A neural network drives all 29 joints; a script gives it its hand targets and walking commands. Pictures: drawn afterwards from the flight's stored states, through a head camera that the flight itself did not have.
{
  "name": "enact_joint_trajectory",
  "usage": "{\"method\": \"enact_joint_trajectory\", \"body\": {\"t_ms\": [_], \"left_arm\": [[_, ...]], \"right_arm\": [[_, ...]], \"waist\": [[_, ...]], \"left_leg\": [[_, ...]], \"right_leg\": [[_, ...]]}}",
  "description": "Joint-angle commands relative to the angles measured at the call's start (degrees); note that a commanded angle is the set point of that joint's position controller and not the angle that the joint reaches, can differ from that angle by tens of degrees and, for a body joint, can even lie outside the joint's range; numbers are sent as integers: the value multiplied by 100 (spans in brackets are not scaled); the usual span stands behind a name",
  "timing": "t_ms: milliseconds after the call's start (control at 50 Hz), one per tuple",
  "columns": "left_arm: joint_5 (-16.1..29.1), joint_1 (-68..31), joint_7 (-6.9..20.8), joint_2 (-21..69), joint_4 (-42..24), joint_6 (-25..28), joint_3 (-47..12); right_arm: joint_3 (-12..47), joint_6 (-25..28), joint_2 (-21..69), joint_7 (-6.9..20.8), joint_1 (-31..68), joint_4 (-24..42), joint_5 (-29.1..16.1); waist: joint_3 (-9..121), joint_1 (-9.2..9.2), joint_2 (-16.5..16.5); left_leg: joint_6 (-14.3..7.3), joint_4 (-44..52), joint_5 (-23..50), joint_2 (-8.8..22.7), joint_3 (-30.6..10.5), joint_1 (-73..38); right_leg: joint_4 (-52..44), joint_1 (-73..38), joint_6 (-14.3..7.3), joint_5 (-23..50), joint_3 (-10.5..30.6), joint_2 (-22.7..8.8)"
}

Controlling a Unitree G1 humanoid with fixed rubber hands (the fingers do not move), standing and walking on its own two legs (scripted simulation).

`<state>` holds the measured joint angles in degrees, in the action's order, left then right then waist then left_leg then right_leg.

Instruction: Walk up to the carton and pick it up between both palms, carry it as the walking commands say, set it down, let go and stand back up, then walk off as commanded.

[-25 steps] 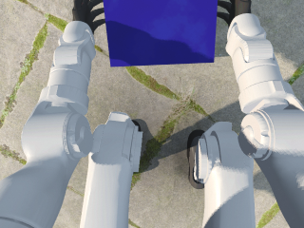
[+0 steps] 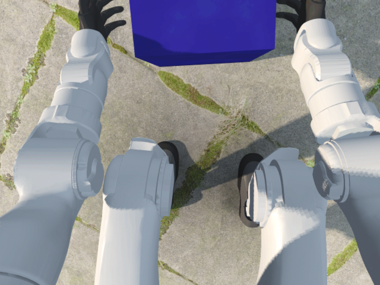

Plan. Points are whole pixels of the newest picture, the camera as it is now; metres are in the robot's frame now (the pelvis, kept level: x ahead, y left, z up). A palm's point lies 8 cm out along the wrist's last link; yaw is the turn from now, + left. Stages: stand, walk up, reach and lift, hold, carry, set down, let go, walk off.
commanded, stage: set down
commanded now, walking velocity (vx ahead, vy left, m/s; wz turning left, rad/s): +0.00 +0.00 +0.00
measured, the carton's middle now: (202, 10) +0.55 +0.04 -0.27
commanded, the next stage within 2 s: let go in 1.68 s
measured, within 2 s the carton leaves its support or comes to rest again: neither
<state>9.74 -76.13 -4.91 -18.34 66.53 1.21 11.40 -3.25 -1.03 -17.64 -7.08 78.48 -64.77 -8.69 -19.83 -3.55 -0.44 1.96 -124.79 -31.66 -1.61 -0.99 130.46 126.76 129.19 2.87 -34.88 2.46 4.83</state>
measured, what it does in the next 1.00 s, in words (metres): rises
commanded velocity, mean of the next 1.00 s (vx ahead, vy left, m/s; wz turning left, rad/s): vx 0.00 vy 0.00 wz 0.00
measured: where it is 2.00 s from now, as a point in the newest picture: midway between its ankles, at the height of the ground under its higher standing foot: (206, 195)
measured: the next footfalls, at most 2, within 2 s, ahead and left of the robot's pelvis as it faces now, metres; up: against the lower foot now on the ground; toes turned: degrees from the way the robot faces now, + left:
none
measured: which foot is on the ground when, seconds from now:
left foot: down 0.00-1.00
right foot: down 0.00-1.00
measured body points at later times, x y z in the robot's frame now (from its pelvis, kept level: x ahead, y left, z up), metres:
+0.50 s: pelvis +0.00 +0.00 +0.01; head +0.35 +0.02 +0.28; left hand +0.52 +0.24 -0.15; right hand +0.56 -0.15 -0.15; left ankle +0.12 +0.12 -0.33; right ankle +0.10 -0.12 -0.33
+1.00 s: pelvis +0.01 +0.00 +0.11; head +0.33 +0.01 +0.42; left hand +0.52 +0.25 +0.00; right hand +0.56 -0.15 +0.00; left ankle +0.12 +0.12 -0.33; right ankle +0.10 -0.12 -0.33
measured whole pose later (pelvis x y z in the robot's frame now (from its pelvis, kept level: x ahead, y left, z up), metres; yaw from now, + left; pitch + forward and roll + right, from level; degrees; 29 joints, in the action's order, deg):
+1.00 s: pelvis +0.01 +0.00 +0.11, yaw +0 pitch +46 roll -1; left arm 6.5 -63.0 -2.3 -17.9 46.4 -8.5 16.3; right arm -10.7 -10.0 -17.1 -4.4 68.3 -49.7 -4.4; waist 0.2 -3.5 -1.0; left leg 1.0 -101.9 -28.2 -1.4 -1.5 119.7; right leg 103.2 117.9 1.7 -31.3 1.6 2.7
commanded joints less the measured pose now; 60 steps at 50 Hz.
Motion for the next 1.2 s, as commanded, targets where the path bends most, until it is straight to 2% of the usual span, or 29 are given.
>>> {"method": "enact_joint_trajectory", "body": {"t_ms": [0, 200, 360, 420, 560, 740, 1000, 1180], "left_arm": [[246, -1352, -13, -844, -515, 132, -116], [334, -1209, 52, -985, -344, 64, -185], [377, -1133, -83, -1205, -1409, -80, -133], [319, -971, -125, -1210, -1767, -246, -81], [46, -497, -6, -864, -1792, -444, 162], [-192, -204, 121, -778, -2121, -625, 429], [-349, 203, 319, -758, -2825, -930, 604], [-457, 554, 461, -697, -2960, -986, 707]], "right_arm": [[118, 129, -655, -13, 1570, 617, -201], [115, 74, -865, 131, 1498, 326, -329], [57, -63, -1042, 0, 1529, 1267, -411], [-25, -209, -1049, -41, 1363, 1570, -366], [-402, -377, -805, 65, 813, 1395, -20], [-623, -549, -624, 167, 683, 1674, 222], [-888, -851, -581, 301, 276, 2317, 491], [-1014, -898, -491, 431, -75, 2472, 607]], "waist": [[6298, -213, -311], [6014, -202, -296], [7949, -248, -295], [8298, -220, -208], [7455, -84, -40], [7721, -153, -152], [8389, -126, -132], [8417, -156, -151]], "left_leg": [[67, 775, 2124, 47, 235, -3071], [30, 787, 1789, 138, 185, -3148], [31, 837, 2309, 84, 357, -4306], [38, 989, 2257, 51, 442, -4564], [50, 1512, 1850, 3, 459, -4056], [36, 2264, 1796, -86, 500, -4150], [83, 3476, 2296, -199, 550, -5204], [82, 4455, 2780, -215, 520, -5956]], "right_leg": [[-909, -2622, 4, 1804, -248, -191], [-861, -2410, -27, 1394, -297, -283], [-971, -3410, 10, 1799, -484, -194], [-1128, -3577, -5, 1726, -560, -148], [-1639, -3003, -102, 1394, -564, -134], [-2410, -3352, -114, 1330, -591, -58], [-3654, -4343, -98, 1716, -696, 64], [-4653, -5155, -63, 2232, -602, 57]]}}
